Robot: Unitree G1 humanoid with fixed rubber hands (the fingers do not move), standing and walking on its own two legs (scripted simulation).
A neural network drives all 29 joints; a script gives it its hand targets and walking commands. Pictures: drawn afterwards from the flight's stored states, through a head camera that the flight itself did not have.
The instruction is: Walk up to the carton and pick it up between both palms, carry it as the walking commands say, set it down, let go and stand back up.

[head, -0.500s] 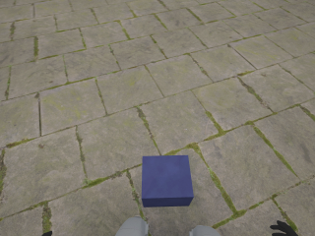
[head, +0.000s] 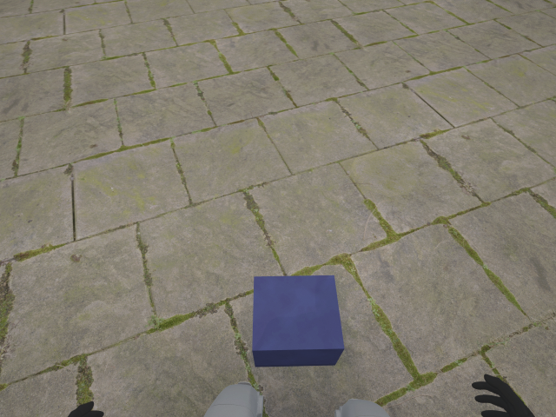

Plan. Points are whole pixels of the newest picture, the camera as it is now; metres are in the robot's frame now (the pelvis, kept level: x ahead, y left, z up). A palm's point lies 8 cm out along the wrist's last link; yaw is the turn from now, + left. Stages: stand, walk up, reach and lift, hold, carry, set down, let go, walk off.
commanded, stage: walk up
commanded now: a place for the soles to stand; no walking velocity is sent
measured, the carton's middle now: (294, 321) +0.47 -0.02 -0.63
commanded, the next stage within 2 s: reach and lift in 0.50 s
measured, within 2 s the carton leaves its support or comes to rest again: neither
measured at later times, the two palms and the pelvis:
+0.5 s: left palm out of the picture +0.06 +0.32 -0.09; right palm out of the picture +0.12 -0.31 -0.07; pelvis +0.00 -0.01 +0.00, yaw +0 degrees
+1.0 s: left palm (111, 386) +0.16 +0.29 -0.10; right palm (483, 364) +0.22 -0.29 -0.09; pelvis +0.00 -0.01 +0.00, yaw +0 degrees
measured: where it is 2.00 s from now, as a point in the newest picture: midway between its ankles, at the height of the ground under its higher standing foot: outside the picture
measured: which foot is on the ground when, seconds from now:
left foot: down 0.00-1.00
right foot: down 0.00-1.00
